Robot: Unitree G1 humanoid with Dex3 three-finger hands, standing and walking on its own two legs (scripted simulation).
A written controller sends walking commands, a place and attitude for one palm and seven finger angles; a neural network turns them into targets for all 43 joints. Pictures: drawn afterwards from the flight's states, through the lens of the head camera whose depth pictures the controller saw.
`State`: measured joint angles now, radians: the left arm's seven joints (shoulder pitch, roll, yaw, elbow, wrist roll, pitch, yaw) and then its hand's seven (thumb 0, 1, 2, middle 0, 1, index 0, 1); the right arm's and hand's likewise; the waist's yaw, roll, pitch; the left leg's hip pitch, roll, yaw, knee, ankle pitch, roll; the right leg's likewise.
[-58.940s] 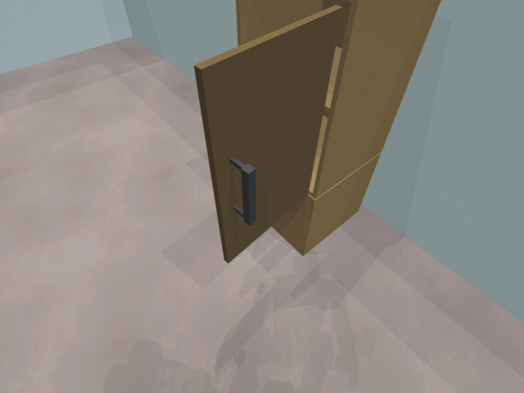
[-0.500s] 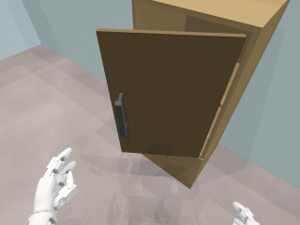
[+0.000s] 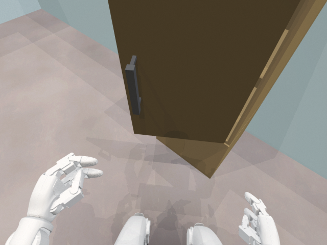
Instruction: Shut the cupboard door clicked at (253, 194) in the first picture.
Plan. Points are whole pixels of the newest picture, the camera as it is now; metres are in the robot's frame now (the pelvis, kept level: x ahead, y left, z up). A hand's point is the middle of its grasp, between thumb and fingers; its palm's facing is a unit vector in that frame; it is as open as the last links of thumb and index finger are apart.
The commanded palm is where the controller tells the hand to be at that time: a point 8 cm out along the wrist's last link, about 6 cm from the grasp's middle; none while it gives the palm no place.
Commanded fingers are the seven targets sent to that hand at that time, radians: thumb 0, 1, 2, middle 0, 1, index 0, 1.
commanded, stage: raise the hand and make a fist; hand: left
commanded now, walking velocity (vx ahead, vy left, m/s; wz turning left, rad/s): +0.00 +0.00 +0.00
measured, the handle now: (135, 87) +0.51 +0.13 +0.07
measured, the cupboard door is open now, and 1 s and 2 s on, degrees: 34 34 34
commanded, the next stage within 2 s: bring the fist close to the handle in 1.22 s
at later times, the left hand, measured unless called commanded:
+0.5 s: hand (67, 186) +0.22 +0.22 +0.06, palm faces -0.02 -1.00 -0.03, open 3.1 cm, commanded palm +0.20 +0.27 +0.06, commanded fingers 0.00 0.90 0.90 -1.30 -1.50 -1.30 -1.50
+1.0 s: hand (77, 178) +0.24 +0.20 +0.07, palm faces -0.03 -1.00 -0.04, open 3.1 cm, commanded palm +0.22 +0.25 +0.07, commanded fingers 0.00 0.90 0.90 -1.30 -1.50 -1.30 -1.50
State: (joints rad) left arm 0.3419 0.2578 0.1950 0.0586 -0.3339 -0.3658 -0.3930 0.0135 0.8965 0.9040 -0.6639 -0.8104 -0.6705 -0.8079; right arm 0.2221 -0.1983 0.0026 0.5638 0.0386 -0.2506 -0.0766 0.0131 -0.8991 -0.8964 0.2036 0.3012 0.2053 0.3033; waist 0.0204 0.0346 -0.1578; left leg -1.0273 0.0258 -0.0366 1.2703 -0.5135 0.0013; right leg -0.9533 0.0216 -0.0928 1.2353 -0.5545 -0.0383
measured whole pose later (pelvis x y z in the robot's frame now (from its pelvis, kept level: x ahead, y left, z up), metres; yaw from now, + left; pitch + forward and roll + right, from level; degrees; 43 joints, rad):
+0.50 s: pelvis +0.01 +0.03 +0.01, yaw +0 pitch +16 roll -4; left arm 0.43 0.25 0.13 -0.07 -0.26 -0.38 -0.26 0.01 0.90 0.90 -1.12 -1.31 -1.13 -1.31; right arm 0.22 -0.22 0.02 0.47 0.02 -0.19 -0.04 0.01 -0.90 -0.90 0.20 0.30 0.20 0.30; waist 0.01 0.03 -0.17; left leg -0.99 0.00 -0.02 1.24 -0.52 0.05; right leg -0.89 0.00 -0.07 1.17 -0.54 0.01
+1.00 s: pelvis +0.02 +0.01 +0.02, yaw +0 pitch +15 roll -3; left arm 0.39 0.26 0.15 -0.01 -0.29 -0.37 -0.27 0.01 0.90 0.90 -1.29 -1.50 -1.30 -1.50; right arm 0.27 -0.24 0.01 0.50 0.02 -0.17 -0.05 0.01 -0.90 -0.90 0.20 0.30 0.20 0.30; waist -0.01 0.04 -0.17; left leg -0.95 0.02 -0.02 1.20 -0.52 0.02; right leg -0.87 0.02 -0.08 1.15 -0.54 -0.02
